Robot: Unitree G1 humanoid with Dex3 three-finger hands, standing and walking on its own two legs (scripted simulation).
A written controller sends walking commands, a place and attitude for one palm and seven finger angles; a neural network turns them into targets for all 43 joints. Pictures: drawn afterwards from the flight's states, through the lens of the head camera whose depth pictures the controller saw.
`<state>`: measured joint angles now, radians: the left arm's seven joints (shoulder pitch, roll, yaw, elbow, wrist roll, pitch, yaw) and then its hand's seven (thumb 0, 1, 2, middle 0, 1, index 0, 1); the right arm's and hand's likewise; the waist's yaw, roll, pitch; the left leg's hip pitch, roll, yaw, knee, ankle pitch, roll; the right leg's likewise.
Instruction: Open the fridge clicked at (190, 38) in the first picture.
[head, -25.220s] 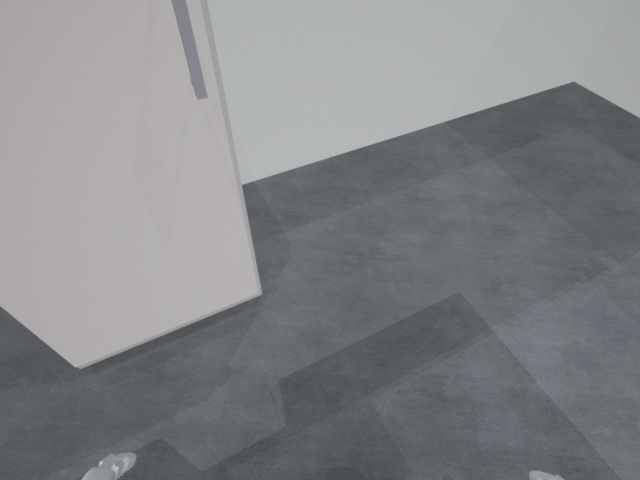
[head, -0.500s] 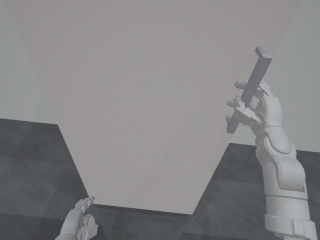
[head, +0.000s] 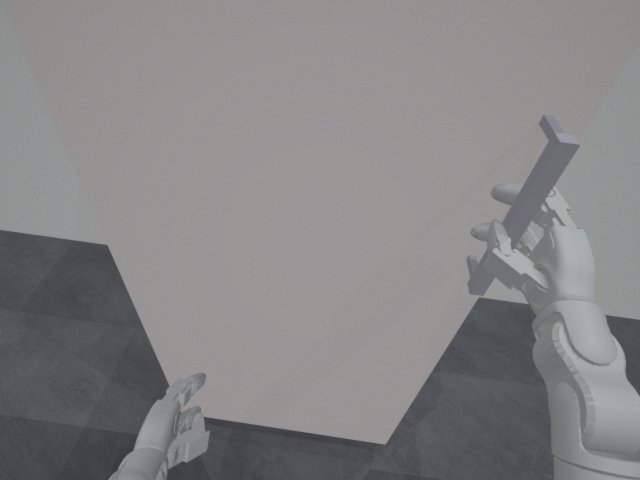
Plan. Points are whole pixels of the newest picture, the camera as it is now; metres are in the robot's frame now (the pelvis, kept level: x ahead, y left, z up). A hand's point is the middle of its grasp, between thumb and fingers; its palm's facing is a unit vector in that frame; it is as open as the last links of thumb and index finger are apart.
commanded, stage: pull the door a little, standing still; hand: right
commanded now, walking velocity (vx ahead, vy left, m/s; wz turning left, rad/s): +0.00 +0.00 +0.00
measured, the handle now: (508, 216) +0.38 -0.16 +0.20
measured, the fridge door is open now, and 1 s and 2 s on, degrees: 0 7 36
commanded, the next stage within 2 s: walk backward, drawing the door open in 0.12 s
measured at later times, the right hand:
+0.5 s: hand (501, 267) +0.30 -0.14 +0.19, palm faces +0.11 +0.97 -0.22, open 6.0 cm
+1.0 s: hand (495, 286) +0.28 -0.13 +0.19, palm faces +0.33 +0.92 -0.22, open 6.2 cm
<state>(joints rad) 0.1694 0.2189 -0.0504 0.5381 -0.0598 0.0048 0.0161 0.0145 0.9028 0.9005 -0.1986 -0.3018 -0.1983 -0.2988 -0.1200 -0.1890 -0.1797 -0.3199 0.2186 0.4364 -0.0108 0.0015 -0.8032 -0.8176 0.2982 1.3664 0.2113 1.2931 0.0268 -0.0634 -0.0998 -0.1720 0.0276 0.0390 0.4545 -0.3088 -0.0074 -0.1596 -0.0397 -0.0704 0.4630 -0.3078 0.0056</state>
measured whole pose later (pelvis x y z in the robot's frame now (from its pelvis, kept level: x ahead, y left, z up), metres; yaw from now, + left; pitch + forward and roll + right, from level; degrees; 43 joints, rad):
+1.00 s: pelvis +0.04 +0.07 -0.01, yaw -5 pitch -2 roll -4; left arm 0.13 0.19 -0.04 0.54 0.00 0.01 0.06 0.01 0.90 0.90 -0.20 -0.30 -0.20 -0.30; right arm 0.20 -0.33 -0.19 -0.55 0.02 -0.05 -0.15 -0.06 -0.65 -0.81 0.45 1.40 0.30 1.37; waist 0.04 0.13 0.05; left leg -0.38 0.00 0.20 0.24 0.09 0.12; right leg -0.21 0.07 -0.11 0.75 -0.48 -0.02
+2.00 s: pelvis -0.20 +0.23 -0.01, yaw -24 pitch -2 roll +2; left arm 0.14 0.13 -0.01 0.61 -0.02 -0.09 0.01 0.01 0.90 0.90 -0.20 -0.30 -0.20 -0.30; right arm 0.01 -0.25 -0.07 -0.47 0.03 -0.04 -0.07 -0.09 -0.62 -0.73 0.28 1.39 0.19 1.09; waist 0.03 -0.10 0.18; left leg -0.17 -0.05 0.06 0.49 -0.28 0.03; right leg -0.39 -0.06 0.17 0.64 -0.31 0.04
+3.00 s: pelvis -0.10 +0.52 -0.01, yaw -59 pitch -3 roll +0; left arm 0.11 0.17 0.04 0.55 -0.01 -0.03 0.05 0.01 0.91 0.90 -0.19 -0.30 -0.19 -0.30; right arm 0.00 -0.29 -0.10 -0.53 0.04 -0.09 -0.10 -0.08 -0.63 -0.78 0.46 1.40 0.21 1.21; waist 0.03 0.11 0.19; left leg -0.39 0.06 0.12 0.84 -0.41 0.02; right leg -0.15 0.04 -0.15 0.54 -0.35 -0.08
